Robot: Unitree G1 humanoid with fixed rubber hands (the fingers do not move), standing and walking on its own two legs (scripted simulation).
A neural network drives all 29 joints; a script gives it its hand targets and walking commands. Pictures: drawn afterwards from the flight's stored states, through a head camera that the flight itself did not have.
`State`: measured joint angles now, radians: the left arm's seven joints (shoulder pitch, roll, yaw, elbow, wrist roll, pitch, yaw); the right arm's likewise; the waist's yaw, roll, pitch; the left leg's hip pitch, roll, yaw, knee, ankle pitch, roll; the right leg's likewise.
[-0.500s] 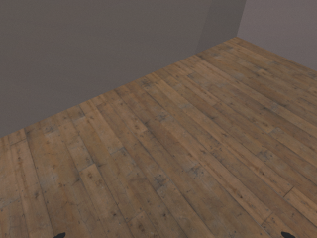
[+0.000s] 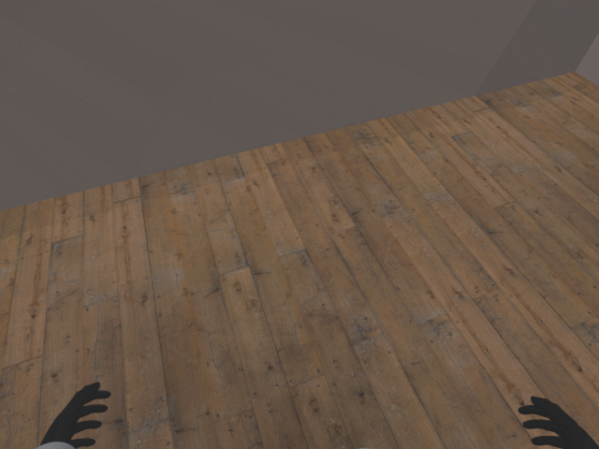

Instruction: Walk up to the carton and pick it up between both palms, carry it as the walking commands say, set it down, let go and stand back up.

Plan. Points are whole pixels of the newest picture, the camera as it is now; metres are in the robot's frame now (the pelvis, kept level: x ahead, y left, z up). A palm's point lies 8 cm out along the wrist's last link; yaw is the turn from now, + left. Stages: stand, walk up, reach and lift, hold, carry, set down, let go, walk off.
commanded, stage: walk up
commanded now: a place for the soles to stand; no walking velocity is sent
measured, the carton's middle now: out of the picture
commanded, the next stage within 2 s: none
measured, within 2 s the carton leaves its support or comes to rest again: neither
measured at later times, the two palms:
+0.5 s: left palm out of the picture -0.08 +0.50 -0.07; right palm (360, 313) +0.33 -0.09 -0.06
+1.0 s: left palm out of the picture -0.25 +0.55 -0.05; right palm (126, 262) +0.43 +0.29 -0.04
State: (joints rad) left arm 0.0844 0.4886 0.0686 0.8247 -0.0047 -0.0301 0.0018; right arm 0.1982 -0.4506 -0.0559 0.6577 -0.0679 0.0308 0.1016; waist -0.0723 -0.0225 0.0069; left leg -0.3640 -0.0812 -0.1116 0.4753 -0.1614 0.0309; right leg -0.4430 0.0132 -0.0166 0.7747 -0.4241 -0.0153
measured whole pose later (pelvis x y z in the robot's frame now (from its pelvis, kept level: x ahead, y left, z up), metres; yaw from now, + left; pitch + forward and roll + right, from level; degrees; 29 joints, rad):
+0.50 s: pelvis +0.02 +0.12 -0.01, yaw +28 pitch +5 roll +0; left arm 0.21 0.56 0.10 0.88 0.03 -0.05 -0.01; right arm 0.11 -0.52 -0.06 0.69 -0.06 0.03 0.15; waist 0.01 0.02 -0.03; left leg -0.47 0.04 -0.02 0.57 -0.18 -0.03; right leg -0.30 -0.26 -0.24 0.67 -0.41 0.02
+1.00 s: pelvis +0.04 +0.27 -0.01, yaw +58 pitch +3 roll +0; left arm 0.25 0.59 0.12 0.87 0.01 -0.08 -0.01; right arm 0.00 -0.53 -0.10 0.68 -0.04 0.02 0.18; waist 0.02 0.02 -0.04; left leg -0.46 0.06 0.02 0.57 -0.17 0.00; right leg -0.17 -0.28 -0.32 0.64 -0.39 0.07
